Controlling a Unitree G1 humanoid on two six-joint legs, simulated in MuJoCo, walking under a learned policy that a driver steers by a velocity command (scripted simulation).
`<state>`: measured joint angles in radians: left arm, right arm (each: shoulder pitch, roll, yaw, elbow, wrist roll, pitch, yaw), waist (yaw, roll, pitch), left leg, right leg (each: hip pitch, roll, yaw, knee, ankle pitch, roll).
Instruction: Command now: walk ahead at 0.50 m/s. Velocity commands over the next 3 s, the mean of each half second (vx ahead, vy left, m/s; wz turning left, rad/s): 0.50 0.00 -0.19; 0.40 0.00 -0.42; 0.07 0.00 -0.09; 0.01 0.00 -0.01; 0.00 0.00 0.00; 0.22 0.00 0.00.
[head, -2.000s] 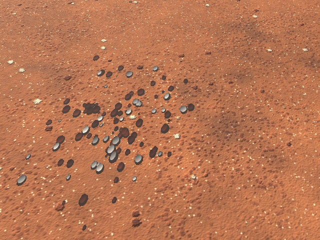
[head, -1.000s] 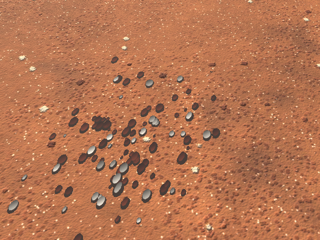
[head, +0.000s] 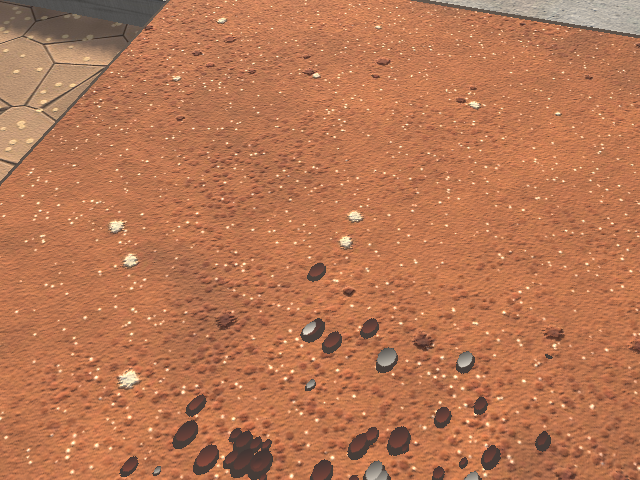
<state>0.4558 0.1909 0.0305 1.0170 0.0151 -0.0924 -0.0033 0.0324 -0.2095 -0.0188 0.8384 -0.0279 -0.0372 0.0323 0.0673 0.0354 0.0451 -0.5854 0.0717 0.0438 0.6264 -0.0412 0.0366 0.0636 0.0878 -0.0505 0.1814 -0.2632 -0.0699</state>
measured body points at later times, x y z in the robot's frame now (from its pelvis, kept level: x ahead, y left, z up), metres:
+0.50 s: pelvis +0.26 +0.03 +0.00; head +0.29 +0.04 +0.45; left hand +0.42 +0.25 -0.13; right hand +0.19 -0.20 -0.14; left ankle +0.18 +0.10 -0.74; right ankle +0.40 -0.12 -0.69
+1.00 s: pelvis +0.49 -0.05 +0.00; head +0.53 -0.07 +0.45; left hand +0.62 +0.20 -0.13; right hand +0.53 -0.33 -0.13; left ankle +0.67 +0.05 -0.68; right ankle +0.44 -0.07 -0.74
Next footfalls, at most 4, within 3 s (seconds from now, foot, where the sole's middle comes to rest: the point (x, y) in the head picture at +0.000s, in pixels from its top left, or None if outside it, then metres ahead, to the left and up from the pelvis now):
0.10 left None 0.22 0.10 -0.78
0.66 right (399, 477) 0.48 -0.09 -0.78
1.14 left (368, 368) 0.71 -0.02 -0.78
1.46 right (443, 446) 0.55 -0.18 -0.78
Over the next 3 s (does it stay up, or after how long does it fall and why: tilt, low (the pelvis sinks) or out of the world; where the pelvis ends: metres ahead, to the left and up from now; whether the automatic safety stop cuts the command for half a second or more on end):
stays up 0.73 -0.10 -0.01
